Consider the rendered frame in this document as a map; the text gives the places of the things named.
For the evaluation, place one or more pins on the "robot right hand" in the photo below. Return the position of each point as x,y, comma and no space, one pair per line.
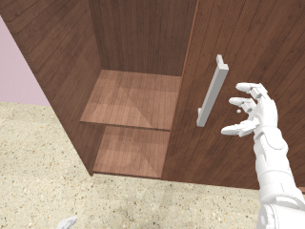
265,110

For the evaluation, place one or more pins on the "right robot forearm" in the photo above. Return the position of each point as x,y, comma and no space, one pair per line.
276,181

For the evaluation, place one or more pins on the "robot right upper arm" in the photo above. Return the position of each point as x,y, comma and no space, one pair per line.
273,216

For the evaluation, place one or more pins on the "handle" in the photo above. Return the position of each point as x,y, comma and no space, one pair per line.
215,86

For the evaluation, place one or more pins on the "robot left hand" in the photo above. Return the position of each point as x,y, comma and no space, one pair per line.
67,223

